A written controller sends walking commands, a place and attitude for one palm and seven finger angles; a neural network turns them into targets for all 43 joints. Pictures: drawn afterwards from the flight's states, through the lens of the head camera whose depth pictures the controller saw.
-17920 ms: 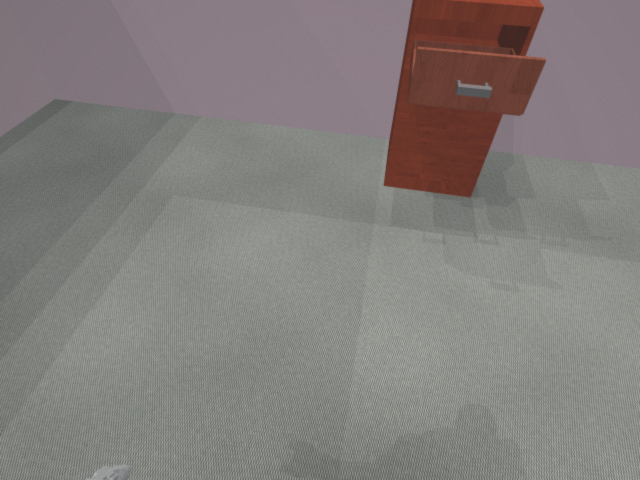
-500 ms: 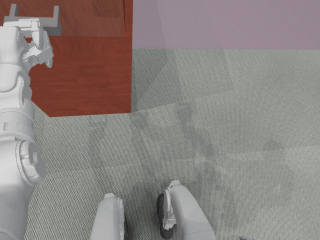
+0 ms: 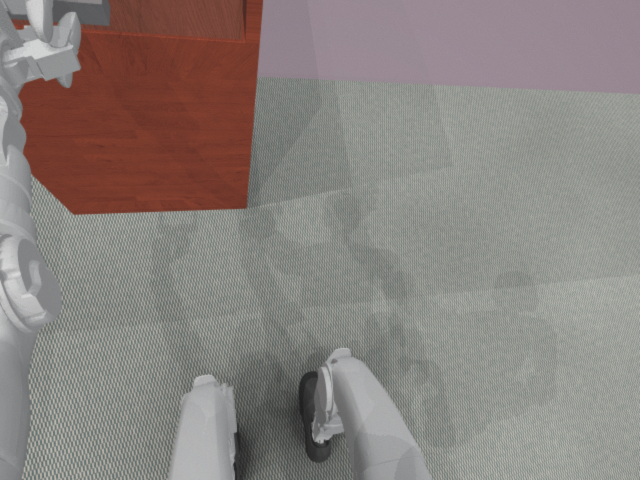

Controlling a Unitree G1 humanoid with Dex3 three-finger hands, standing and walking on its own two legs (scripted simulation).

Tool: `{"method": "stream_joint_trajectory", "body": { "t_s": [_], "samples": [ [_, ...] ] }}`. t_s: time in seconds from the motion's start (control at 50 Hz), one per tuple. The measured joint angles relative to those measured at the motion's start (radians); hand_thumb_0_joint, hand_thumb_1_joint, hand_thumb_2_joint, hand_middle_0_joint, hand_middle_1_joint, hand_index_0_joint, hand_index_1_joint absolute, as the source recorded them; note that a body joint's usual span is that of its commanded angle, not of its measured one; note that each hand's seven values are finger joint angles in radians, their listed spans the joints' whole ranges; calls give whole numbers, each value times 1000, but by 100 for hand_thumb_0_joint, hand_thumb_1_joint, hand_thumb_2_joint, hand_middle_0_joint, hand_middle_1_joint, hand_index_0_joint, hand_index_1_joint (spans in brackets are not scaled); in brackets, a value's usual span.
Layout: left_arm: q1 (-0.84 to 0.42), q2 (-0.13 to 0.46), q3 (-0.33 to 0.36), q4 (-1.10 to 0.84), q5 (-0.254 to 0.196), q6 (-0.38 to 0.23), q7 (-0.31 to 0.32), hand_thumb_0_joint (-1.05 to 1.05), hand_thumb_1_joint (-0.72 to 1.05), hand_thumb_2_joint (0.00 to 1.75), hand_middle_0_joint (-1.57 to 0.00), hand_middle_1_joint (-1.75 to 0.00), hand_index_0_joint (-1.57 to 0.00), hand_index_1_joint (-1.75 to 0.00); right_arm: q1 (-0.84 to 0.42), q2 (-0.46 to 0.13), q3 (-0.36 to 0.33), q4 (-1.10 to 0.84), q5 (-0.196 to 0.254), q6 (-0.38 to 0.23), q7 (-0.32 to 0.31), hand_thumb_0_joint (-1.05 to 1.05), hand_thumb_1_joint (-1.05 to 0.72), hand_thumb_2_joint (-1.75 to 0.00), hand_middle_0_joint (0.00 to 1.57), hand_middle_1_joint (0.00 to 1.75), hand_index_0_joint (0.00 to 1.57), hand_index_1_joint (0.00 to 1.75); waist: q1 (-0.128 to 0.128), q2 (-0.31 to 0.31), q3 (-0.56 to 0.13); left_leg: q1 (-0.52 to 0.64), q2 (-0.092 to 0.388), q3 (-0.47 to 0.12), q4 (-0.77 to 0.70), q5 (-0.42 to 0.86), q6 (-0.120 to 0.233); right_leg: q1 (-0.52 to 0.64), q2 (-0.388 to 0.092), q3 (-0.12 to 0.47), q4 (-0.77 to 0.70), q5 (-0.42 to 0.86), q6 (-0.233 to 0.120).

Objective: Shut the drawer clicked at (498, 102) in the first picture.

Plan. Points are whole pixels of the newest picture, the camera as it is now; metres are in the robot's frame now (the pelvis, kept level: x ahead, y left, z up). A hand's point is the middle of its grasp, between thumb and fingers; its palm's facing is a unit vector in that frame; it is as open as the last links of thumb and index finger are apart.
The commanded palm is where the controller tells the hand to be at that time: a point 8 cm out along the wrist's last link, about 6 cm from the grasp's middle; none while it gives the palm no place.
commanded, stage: push the drawer shut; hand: left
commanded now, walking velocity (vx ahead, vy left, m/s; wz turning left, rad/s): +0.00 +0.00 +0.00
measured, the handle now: out of the picture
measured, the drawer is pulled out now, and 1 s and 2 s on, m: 0.00 0.00 0.00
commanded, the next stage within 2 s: pull the fist back off the drawer in 0.08 s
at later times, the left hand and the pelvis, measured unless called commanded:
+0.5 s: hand (60, 39) +0.58 +0.20 +0.06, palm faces -0.01 -1.00 -0.05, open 3.5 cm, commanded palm +0.59 +0.20 +0.07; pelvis -0.01 +0.00 +0.00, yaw +0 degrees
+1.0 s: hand (76, 48) +0.57 +0.19 +0.07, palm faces +0.00 -1.00 -0.04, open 3.3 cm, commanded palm +0.54 +0.22 +0.08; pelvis +0.03 +0.00 +0.02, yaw -1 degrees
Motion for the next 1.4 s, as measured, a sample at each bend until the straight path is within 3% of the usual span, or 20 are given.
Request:
{"method": "stream_joint_trajectory", "body": {
  "t_s": [0.34, 0.52, 0.72, 0.86, 1.02, 1.08, 1.22, 1.28, 1.4],
  "samples": [
    [-68, 48, -27, 22, 12, 56, 11, 6, 54, 89, -140, -160, -140, -160, 19, -2, 21, 15, -3, -58, -11, 0, -90, -90, 20, 30, 21, 30, -28, 2, 0, -48, -3, -2, 11, 24, 6, -40, 0, 0, -2, 29, 4],
    [-41, 14, -8, -4, 13, 54, 19, 8, 58, 89, -140, -160, -140, -160, 40, 9, 13, 12, -12, -43, 14, 0, -90, -90, 20, 30, 21, 30, -14, 5, 2, -31, -3, -3, 2, 21, 4, -23, 1, 0, -9, 26, 3],
    [78, -51, 39, -82, -15, 30, 23, 5, 70, 90, -140, -160, -140, -160, 35, 9, -3, -11, -2, -8, 31, 0, -90, -90, 20, 30, 21, 30, 10, 8, -3, 32, 7, 12, -30, 7, 2, 25, 13, 16, -30, 13, 2],
    [198, -103, 73, -170, -42, 0, 23, 4, 80, 89, -140, -160, -140, -160, 13, 8, -21, -39, 10, 19, 37, 0, -90, -90, 20, 30, 20, 30, 33, 11, -6, 100, 18, 35, -64, -11, 2, 75, 25, 39, -51, -2, 5],
    [260, -148, 65, -201, -62, -21, 13, 3, 85, 89, -140, -160, -140, -160, -10, 7, -37, -52, 21, 45, 34, 0, -90, -90, 20, 30, 20, 30, 62, 10, -12, 165, 16, 46, -98, -28, 0, 128, 25, 51, -67, -26, 6],
    [340, -178, 72, -307, -80, -11, 11, 2, 87, 89, -140, -160, -140, -160, -14, 10, -50, -67, 29, 59, 36, 0, -90, -90, 20, 30, 20, 30, 76, 11, -13, 200, 18, 54, -123, -31, -1, 157, 29, 59, -86, -28, 7],
    [684, -280, 11, -635, -176, 64, -4, 2, 89, 89, -140, -160, -140, -160, 7, 21, -66, -109, 75, 72, 35, 1, -91, -90, 20, 30, 20, 30, 140, 14, -26, 417, 16, 75, -299, 6, -1, 363, 37, 82, -247, 2, 13],
    [773, -311, -17, -691, -206, 90, 5, 2, 89, 89, -140, -160, -140, -160, 7, 20, -63, -114, 86, 58, 24, 1, -90, -90, 20, 30, 20, 30, 165, 6, -38, 509, 10, 69, -368, 23, -3, 457, 33, 76, -310, 13, 12],
    [896, -336, -76, -791, -233, 81, 7, 2, 90, 90, -140, -160, -140, -160, -37, 4, -78, -119, 95, 22, 5, 1, -90, -90, 20, 30, 20, 30, 198, -1, -38, 639, 0, 51, -430, 36, -6, 598, 25, 58, -375, 18, 12]
  ]
}}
